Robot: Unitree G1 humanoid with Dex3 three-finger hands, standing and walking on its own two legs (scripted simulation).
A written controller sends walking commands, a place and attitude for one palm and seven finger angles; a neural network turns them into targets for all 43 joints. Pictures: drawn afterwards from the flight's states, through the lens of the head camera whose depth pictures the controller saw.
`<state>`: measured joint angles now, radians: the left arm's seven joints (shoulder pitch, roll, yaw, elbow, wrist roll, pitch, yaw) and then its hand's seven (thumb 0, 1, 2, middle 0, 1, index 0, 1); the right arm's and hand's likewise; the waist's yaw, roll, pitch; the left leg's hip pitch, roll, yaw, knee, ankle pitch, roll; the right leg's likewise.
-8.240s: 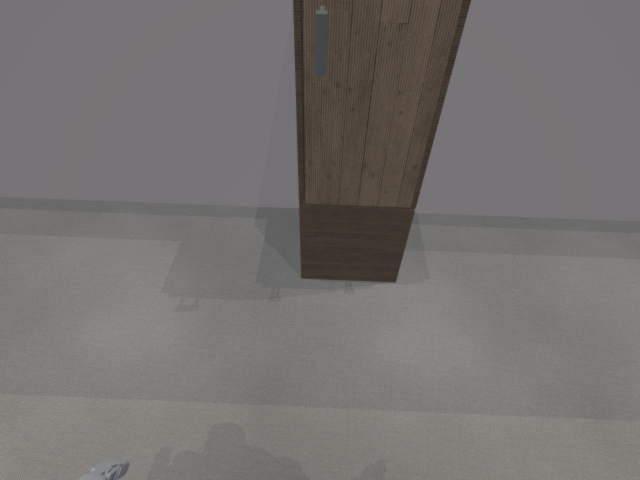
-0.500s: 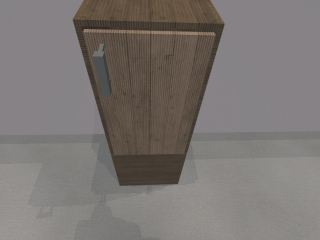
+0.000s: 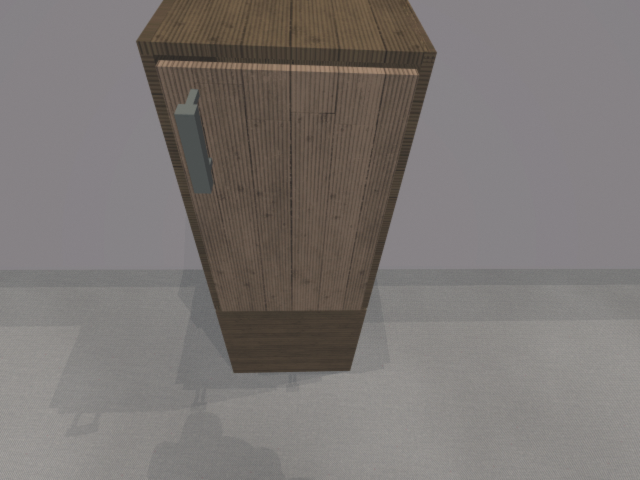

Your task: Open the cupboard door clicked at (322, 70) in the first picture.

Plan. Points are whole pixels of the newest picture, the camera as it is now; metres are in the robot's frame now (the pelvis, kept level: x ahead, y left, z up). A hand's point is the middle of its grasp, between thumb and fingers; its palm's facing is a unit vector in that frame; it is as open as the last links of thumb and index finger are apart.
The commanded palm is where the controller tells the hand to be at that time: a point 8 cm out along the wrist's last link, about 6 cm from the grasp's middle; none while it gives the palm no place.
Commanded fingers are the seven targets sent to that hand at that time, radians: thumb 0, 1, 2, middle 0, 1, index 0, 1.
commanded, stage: raise the hand with hooked fingers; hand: left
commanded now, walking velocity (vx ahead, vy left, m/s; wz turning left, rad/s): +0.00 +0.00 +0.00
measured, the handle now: (198, 142) +0.50 +0.21 +0.15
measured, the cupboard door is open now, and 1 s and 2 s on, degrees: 0 0 0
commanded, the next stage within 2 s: none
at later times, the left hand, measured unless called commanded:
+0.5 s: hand (225, 417) +0.19 +0.13 -0.01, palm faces +0.05 -1.00 +0.03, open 8.4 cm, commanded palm +0.13 +0.22 -0.01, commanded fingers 0.00 0.41 0.69 -0.23 -0.62 -0.23 -0.62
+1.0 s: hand (147, 355) +0.23 +0.21 +0.06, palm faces +0.17 -0.98 -0.04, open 11.4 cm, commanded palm +0.18 +0.25 +0.07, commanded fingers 0.00 -0.17 0.44 -0.28 -0.99 -0.28 -0.99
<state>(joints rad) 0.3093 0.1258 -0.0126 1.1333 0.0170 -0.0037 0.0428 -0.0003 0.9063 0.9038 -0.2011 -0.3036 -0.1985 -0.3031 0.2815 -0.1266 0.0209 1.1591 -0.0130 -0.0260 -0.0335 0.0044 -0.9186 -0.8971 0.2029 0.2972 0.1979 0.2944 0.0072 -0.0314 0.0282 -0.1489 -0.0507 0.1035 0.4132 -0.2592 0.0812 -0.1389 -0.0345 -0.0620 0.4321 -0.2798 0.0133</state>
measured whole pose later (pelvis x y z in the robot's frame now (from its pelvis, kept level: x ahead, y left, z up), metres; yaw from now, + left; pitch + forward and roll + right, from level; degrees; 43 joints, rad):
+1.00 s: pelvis -0.01 -0.05 -0.03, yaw +1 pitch +6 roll +0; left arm 0.22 0.32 0.38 0.07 -0.38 -0.18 -0.29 0.00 0.05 0.54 -0.27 -0.85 -0.26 -0.85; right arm 0.29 -0.24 0.05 0.60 0.05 -0.21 -0.07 0.01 -0.90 -0.90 0.21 0.30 0.20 0.30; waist -0.01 0.03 -0.07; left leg -0.48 0.01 0.04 0.74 -0.38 0.01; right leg -0.45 0.05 -0.08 0.73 -0.39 -0.06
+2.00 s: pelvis -0.02 -0.02 +0.00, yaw +3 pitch -2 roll -1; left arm -0.14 0.45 0.45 0.11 -0.30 0.16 -0.38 -0.02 -0.50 0.31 -0.30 -1.20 -0.30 -1.20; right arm 0.23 -0.27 0.09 0.62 0.07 -0.19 -0.10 0.01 -0.90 -0.90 0.21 0.30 0.20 0.30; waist 0.04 0.04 -0.01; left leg -0.19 -0.04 0.03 0.46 -0.24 0.05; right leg -0.16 0.01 -0.08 0.43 -0.24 -0.03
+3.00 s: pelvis -0.02 -0.02 -0.01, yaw +2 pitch +2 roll -1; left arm -0.44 0.51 0.44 0.51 -0.25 0.08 -0.36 -0.02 -0.50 0.30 -0.30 -1.20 -0.30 -1.20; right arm 0.29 -0.28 0.07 0.63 0.09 -0.16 -0.11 0.01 -0.91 -0.90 0.21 0.30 0.20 0.29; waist 0.00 0.03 -0.03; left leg -0.28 -0.02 0.04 0.53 -0.28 0.04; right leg -0.25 0.03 -0.07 0.49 -0.27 -0.04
